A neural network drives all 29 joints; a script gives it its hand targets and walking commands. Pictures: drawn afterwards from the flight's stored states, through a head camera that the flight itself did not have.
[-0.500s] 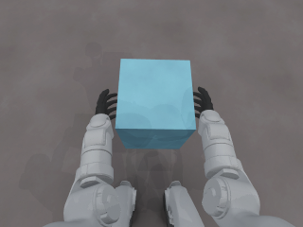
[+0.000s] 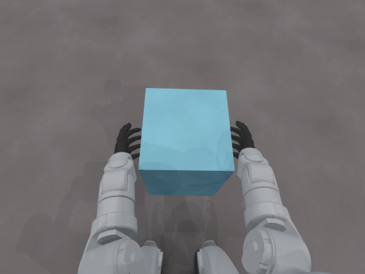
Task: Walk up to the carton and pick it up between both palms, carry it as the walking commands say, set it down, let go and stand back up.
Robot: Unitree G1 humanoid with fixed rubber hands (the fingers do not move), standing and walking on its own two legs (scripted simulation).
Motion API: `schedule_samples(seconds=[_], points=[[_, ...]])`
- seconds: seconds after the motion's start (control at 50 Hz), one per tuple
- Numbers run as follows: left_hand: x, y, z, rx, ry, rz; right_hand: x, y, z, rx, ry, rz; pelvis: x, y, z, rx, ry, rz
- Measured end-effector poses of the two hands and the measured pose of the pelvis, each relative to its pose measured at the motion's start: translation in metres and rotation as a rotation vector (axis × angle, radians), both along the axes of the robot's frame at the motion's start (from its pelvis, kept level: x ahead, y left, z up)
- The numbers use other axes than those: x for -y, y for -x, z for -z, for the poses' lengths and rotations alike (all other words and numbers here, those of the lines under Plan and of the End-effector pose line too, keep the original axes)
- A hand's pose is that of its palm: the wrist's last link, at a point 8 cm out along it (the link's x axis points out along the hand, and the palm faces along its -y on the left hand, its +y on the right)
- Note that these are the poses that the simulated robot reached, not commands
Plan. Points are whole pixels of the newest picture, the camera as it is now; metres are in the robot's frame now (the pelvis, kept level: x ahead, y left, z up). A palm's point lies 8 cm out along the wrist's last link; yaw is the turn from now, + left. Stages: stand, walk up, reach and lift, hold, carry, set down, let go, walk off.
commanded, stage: reach and lift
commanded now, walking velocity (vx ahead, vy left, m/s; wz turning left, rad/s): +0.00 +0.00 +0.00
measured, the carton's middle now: (183, 148) +0.43 +0.00 -0.10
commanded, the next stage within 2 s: hold in 1.98 s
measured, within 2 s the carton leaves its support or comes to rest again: neither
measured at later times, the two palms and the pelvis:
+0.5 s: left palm (113, 150) +0.34 +0.15 +0.05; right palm (255, 151) +0.35 -0.14 +0.05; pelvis +0.01 +0.00 +0.04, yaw +0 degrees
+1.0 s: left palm (102, 148) +0.32 +0.15 +0.11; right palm (270, 148) +0.33 -0.14 +0.11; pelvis +0.01 +0.00 +0.05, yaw +0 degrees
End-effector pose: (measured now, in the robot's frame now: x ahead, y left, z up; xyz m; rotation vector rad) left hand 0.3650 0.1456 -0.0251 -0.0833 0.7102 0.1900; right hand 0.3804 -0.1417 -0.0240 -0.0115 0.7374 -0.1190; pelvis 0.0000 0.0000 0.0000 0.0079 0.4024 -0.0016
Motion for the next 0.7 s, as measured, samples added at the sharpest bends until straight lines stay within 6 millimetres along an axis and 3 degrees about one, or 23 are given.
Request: schedule_samples(seconds=[0.3, 0.7], points=[[-0.002, 0.01, -0.048, 0.03, 0.0, 0.007, -0.002, 0.016, -0.045, 0.027, 0.021, -0.009, 0.002, -0.018, -0.028, 0.115, -0.001, 0.0], [-0.003, 0.03, -0.102, 0.065, -0.001, 0.019, -0.003, 0.038, -0.098, 0.059, 0.016, 0.003, 0.0, -0.014, -0.045, 0.314, 0.001, -0.003]])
